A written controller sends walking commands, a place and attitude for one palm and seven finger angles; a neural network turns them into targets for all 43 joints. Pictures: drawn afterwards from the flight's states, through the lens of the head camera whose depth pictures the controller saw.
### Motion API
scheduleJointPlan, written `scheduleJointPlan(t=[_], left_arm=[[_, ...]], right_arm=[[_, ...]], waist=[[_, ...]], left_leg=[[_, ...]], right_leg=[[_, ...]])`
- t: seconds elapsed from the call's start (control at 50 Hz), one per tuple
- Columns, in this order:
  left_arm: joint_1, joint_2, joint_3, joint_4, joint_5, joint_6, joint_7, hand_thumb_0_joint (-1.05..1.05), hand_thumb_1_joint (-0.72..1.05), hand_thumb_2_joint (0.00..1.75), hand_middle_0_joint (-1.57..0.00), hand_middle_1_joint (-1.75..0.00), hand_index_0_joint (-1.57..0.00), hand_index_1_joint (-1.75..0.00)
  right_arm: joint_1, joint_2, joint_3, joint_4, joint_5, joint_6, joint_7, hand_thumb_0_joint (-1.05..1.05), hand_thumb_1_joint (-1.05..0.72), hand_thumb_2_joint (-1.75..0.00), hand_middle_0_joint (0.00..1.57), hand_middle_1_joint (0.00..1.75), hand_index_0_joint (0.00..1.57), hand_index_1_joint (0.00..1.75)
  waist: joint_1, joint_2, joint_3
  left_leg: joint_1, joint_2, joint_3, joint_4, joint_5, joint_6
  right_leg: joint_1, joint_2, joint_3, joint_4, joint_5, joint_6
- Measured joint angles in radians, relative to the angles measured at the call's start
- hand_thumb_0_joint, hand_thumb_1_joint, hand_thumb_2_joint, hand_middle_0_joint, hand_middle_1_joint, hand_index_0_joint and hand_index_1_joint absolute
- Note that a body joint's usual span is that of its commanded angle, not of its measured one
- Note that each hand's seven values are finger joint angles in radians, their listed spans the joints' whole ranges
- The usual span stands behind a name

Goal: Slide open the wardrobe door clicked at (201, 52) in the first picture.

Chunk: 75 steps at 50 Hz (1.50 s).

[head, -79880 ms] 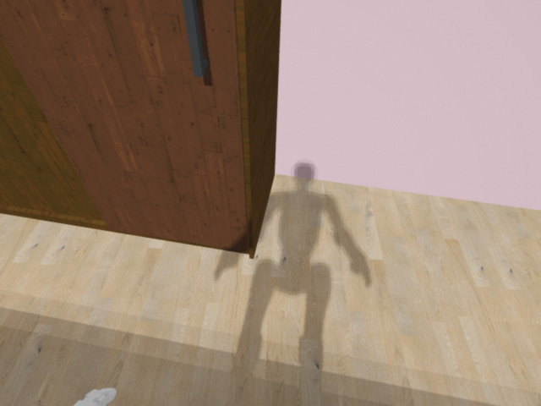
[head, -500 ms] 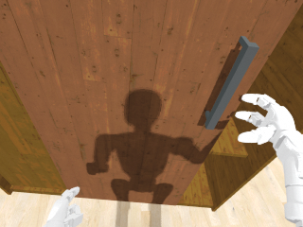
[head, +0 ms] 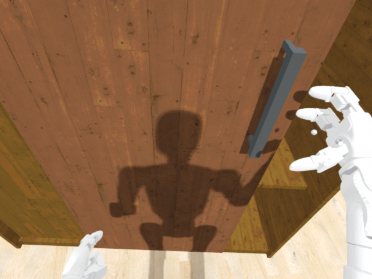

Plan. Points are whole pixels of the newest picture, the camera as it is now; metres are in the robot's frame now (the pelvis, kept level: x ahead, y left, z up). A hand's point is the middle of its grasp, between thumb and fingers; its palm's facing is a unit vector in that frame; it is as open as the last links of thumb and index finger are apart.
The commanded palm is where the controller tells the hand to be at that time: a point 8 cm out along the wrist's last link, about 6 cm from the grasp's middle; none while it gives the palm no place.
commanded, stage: move the hooked fingers beside the handle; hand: right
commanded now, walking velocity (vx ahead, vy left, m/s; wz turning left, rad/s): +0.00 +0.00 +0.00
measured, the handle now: (268, 106) +0.40 -0.13 +0.22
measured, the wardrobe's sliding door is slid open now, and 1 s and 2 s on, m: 0.24 0.24 0.24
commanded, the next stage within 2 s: feel for the door with the fingertips in 0.72 s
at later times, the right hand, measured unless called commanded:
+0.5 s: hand (324, 122) +0.35 -0.22 +0.23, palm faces +0.10 +0.99 -0.07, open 13.9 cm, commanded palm +0.31 -0.26 +0.22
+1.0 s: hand (295, 147) +0.34 -0.19 +0.17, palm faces +0.00 +1.00 -0.06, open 14.0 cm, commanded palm +0.31 -0.24 +0.22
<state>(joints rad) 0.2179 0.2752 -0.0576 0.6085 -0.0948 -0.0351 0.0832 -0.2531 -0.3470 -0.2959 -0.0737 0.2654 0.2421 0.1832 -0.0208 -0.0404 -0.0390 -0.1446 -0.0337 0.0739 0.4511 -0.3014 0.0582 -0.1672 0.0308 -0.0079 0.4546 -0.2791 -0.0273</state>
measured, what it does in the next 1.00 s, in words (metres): stands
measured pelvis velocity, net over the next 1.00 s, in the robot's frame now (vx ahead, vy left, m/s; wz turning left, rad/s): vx -0.01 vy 0.00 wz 0.00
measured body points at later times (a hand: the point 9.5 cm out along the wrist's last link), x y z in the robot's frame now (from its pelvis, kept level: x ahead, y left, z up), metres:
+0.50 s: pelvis +0.00 +0.00 +0.00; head -0.04 +0.03 +0.45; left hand +0.18 +0.23 -0.09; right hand +0.34 -0.28 +0.23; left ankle -0.04 +0.08 -0.74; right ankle -0.02 -0.10 -0.74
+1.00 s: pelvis -0.01 +0.00 +0.00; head -0.01 +0.03 +0.45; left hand +0.16 +0.25 -0.09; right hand +0.33 -0.24 +0.17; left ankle -0.04 +0.08 -0.74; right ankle -0.02 -0.10 -0.74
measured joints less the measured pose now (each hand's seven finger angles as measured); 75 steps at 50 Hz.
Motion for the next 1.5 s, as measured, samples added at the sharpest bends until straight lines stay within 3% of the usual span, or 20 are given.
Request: scheduleJointPlan(t=[0.04, 0.14, 0.2, 0.24, 0.3, 0.36, 0.4, 0.54, 0.6, 0.72, 0.76, 0.84, 0.92, 0.96, 1.04, 1.1, 1.14, 1.22, 1.3, 1.5], left_arm=[[-0.007, -0.003, -0.004, 0.018, -0.002, 0.000, 0.001, 0.01, 0.91, 0.90, -0.20, -0.30, -0.20, -0.30], [-0.054, 0.003, -0.019, 0.030, -0.024, 0.035, 0.005, 0.01, 0.91, 0.90, -0.20, -0.30, -0.20, -0.30], [-0.065, 0.009, -0.014, 0.003, -0.027, 0.041, 0.002, 0.01, 0.91, 0.90, -0.20, -0.30, -0.20, -0.30], [-0.059, 0.008, -0.007, -0.017, -0.021, 0.031, 0.002, 0.01, 0.91, 0.90, -0.20, -0.30, -0.20, -0.30], [-0.044, -0.003, -0.008, -0.021, -0.003, 0.007, 0.002, 0.01, 0.91, 0.90, -0.20, -0.30, -0.20, -0.30], [-0.031, -0.020, -0.014, 0.004, 0.005, -0.003, -0.001, 0.01, 0.91, 0.90, -0.20, -0.30, -0.20, -0.30], [-0.033, -0.025, -0.019, 0.023, 0.000, 0.009, -0.003, 0.01, 0.91, 0.90, -0.20, -0.30, -0.20, -0.30], [-0.058, 0.006, -0.024, 0.013, -0.031, 0.060, -0.001, 0.01, 0.91, 0.90, -0.20, -0.30, -0.20, -0.30], [-0.046, 0.015, -0.006, -0.008, -0.022, 0.043, 0.006, 0.01, 0.91, 0.90, -0.20, -0.30, -0.20, -0.30], [-0.016, -0.005, -0.006, 0.023, 0.004, -0.006, 0.007, 0.01, 0.91, 0.90, -0.20, -0.30, -0.20, -0.30], [-0.019, -0.011, -0.008, 0.041, 0.000, 0.003, 0.003, 0.01, 0.91, 0.90, -0.20, -0.30, -0.20, -0.30], [-0.039, -0.004, -0.024, 0.042, -0.023, 0.049, 0.001, 0.01, 0.91, 0.90, -0.20, -0.30, -0.20, -0.30], [-0.043, 0.018, -0.013, 0.006, -0.034, 0.061, -0.003, 0.01, 0.91, 0.90, -0.20, -0.30, -0.20, -0.30], [-0.035, 0.023, 0.000, -0.011, -0.028, 0.048, 0.000, 0.01, 0.91, 0.90, -0.20, -0.30, -0.20, -0.30], [-0.020, 0.010, 0.004, 0.003, -0.003, 0.007, 0.006, 0.01, 0.91, 0.90, -0.20, -0.30, -0.20, -0.30], [-0.024, -0.010, -0.003, 0.034, 0.004, -0.004, 0.001, 0.01, 0.91, 0.90, -0.20, -0.30, -0.20, -0.30], [-0.033, -0.018, -0.007, 0.042, 0.000, 0.006, -0.003, 0.01, 0.91, 0.90, -0.20, -0.30, -0.20, -0.30], [-0.056, -0.010, -0.014, 0.029, -0.019, 0.042, -0.010, 0.01, 0.91, 0.90, -0.20, -0.30, -0.20, -0.30], [-0.066, 0.001, -0.010, 0.008, -0.020, 0.057, -0.010, 0.01, 0.91, 0.90, -0.20, -0.30, -0.20, -0.30], [-0.060, -0.016, -0.012, 0.023, -0.001, 0.027, -0.007, 0.01, 0.91, 0.90, -0.20, -0.30, -0.20, -0.30]], right_arm=[[-0.041, -0.015, -0.002, 0.008, 0.007, 0.004, 0.003, -0.02, 0.50, -0.30, 0.30, 1.20, 0.26, 1.19], [-0.174, -0.091, 0.003, 0.252, 0.020, 0.149, 0.023, -0.01, 0.50, -0.30, 0.30, 1.20, 0.29, 1.20], [-0.156, -0.090, 0.020, 0.310, 0.009, 0.209, 0.027, -0.01, 0.50, -0.30, 0.30, 1.20, 0.29, 1.20], [-0.096, -0.057, 0.034, 0.232, 0.002, 0.192, 0.017, -0.01, 0.50, -0.30, 0.30, 1.20, 0.29, 1.20], [-0.003, 0.001, 0.040, 0.052, 0.018, 0.094, 0.004, -0.02, 0.49, -0.30, 0.30, 1.19, 0.29, 1.20], [-0.001, 0.006, 0.024, -0.023, 0.029, 0.023, -0.007, -0.02, 0.49, -0.30, 0.30, 1.20, 0.30, 1.20], [-0.062, -0.020, 0.004, 0.019, 0.026, 0.037, -0.017, -0.02, 0.50, -0.30, 0.31, 1.20, 0.31, 1.20], [-0.181, -0.116, 0.013, 0.347, 0.006, 0.227, 0.021, -0.01, 0.50, -0.30, 0.30, 1.20, 0.30, 1.20], [-0.101, -0.069, 0.033, 0.266, -0.001, 0.194, 0.024, -0.01, 0.50, -0.30, 0.30, 1.19, 0.30, 1.20], [-0.022, 0.003, 0.029, -0.003, 0.023, -0.006, -0.006, -0.02, 0.49, -0.30, 0.30, 1.19, 0.30, 1.20], [-0.080, -0.023, 0.004, 0.036, 0.024, 0.007, -0.013, -0.02, 0.50, -0.30, 0.30, 1.20, 0.31, 1.20], [-0.196, -0.109, -0.016, 0.265, 0.025, 0.127, 0.003, -0.01, 0.50, -0.30, 0.31, 1.20, 0.31, 1.20], [-0.166, -0.122, 0.008, 0.380, 0.011, 0.226, 0.031, -0.01, 0.50, -0.30, 0.30, 1.19, 0.30, 1.20], [-0.096, -0.076, 0.030, 0.294, 0.006, 0.197, 0.026, -0.01, 0.49, -0.30, 0.30, 1.19, 0.30, 1.20], [0.005, 0.032, 0.062, 0.072, 0.026, 0.037, 0.000, -0.02, 0.49, -0.30, 0.30, 1.19, 0.30, 1.20], [-0.022, 0.043, 0.061, 0.026, 0.018, -0.023, -0.031, -0.02, 0.50, -0.30, 0.30, 1.20, 0.30, 1.20], [-0.077, 0.021, 0.048, 0.059, 0.003, 0.001, -0.053, -0.02, 0.50, -0.30, 0.31, 1.20, 0.31, 1.20], [-0.159, -0.023, 0.043, 0.175, -0.002, 0.144, -0.058, -0.02, 0.50, -0.30, 0.30, 1.20, 0.31, 1.20], [-0.129, -0.007, 0.053, 0.189, 0.015, 0.213, -0.037, -0.01, 0.50, -0.30, 0.31, 1.21, 0.30, 1.20], [-0.105, 0.042, 0.077, 0.066, -0.018, 0.086, -0.097, -0.02, 0.50, -0.30, 0.31, 1.20, 0.30, 1.20]], waist=[[-0.004, -0.002, -0.011], [0.013, -0.029, -0.031], [0.024, -0.042, -0.018], [0.024, -0.041, -0.001], [0.017, -0.024, 0.009], [0.008, -0.009, -0.012], [0.006, -0.008, -0.025], [0.025, -0.042, -0.026], [0.025, -0.039, 0.007], [0.014, -0.005, 0.002], [0.015, -0.009, -0.019], [0.028, -0.029, -0.046], [0.037, -0.051, -0.032], [0.033, -0.048, -0.005], [0.012, -0.014, 0.022], [0.009, 0.002, 0.006], [0.012, -0.002, -0.009], [0.022, -0.034, -0.026], [0.024, -0.054, -0.022], [0.003, -0.009, -0.002]], left_leg=[[0.018, -0.002, 0.005, -0.006, -0.002, 0.000], [0.005, -0.001, 0.018, -0.003, 0.000, -0.004], [-0.018, 0.001, 0.014, -0.001, 0.008, -0.005], [-0.021, 0.003, 0.008, 0.000, 0.011, -0.006], [-0.013, 0.006, -0.003, 0.000, 0.008, -0.006], [0.012, 0.003, -0.005, -0.006, 0.002, -0.005], [0.027, 0.000, 0.001, -0.009, 0.000, -0.003], [-0.009, -0.002, 0.018, -0.010, 0.013, -0.004], [-0.020, 0.000, 0.012, -0.008, 0.018, -0.003], [0.014, 0.000, -0.001, -0.012, 0.009, -0.001], [0.029, -0.004, 0.000, -0.017, 0.006, 0.000], [0.021, -0.009, 0.008, -0.020, 0.009, 0.001], [-0.012, -0.009, 0.009, -0.018, 0.019, 0.000], [-0.019, -0.006, 0.007, -0.013, 0.020, 0.001], [-0.009, -0.002, 0.002, -0.007, 0.015, 0.002], [0.012, -0.006, 0.002, -0.010, 0.010, 0.004], [0.023, -0.009, 0.004, -0.013, 0.008, 0.006], [0.018, -0.011, 0.005, -0.017, 0.013, 0.003], [-0.001, -0.006, 0.005, -0.015, 0.018, 0.000], [0.022, -0.007, 0.008, -0.009, 0.010, 0.006]], right_leg=[[0.010, -0.002, 0.006, 0.008, -0.007, 0.001], [-0.015, -0.001, 0.018, 0.028, -0.011, -0.001], [-0.034, 0.001, 0.013, 0.025, -0.002, -0.005], [-0.032, 0.003, 0.007, 0.017, 0.003, -0.007], [-0.011, 0.006, -0.003, -0.002, 0.008, -0.007], [0.014, 0.003, -0.004, -0.008, 0.002, -0.004], [0.022, 0.000, 0.002, 0.000, -0.005, -0.001], [-0.028, -0.002, 0.017, 0.022, 0.001, -0.002], [-0.033, 0.000, 0.011, 0.014, 0.009, -0.004], [0.015, 0.001, -0.001, -0.013, 0.009, 0.000], [0.025, -0.003, 0.002, -0.007, 0.001, 0.002], [0.006, -0.008, 0.009, 0.008, -0.004, 0.004], [-0.027, -0.008, 0.009, 0.012, 0.005, 0.002], [-0.031, -0.006, 0.007, 0.010, 0.010, 0.000], [-0.009, -0.002, 0.002, -0.005, 0.014, 0.001], [0.009, -0.005, 0.003, -0.005, 0.008, 0.005], [0.016, -0.009, 0.005, 0.002, 0.001, 0.007], [0.005, -0.011, 0.006, 0.011, -0.002, 0.005], [-0.011, -0.006, 0.006, 0.006, 0.008, 0.001], [0.015, -0.006, 0.009, 0.004, 0.006, 0.006]])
